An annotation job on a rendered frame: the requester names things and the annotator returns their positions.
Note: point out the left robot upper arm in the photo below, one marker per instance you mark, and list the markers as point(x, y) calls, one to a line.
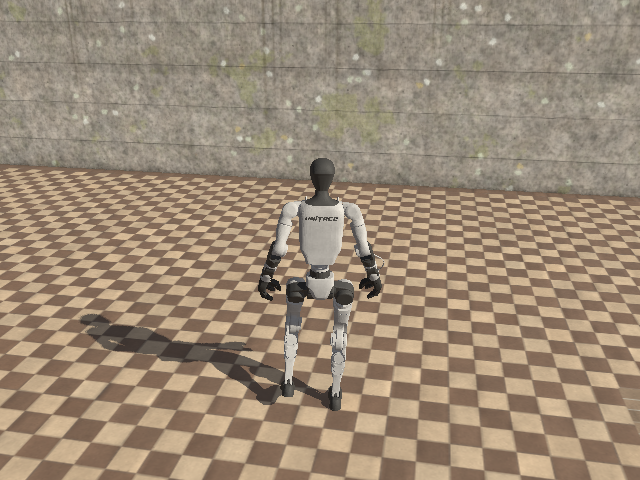
point(289, 211)

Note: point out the left robot forearm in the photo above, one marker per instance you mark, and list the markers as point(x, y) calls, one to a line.
point(270, 265)

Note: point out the robot left hand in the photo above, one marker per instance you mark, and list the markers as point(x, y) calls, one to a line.
point(268, 285)

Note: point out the right robot upper arm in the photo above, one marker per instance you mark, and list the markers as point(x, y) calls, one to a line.
point(352, 211)

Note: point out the right robot forearm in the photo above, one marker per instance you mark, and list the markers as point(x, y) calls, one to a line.
point(370, 265)

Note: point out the robot right hand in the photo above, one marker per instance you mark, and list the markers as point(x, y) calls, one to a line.
point(368, 284)

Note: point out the left robot foot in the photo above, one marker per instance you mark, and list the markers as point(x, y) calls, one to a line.
point(287, 389)

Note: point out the robot torso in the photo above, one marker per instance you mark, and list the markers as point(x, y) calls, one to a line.
point(320, 237)

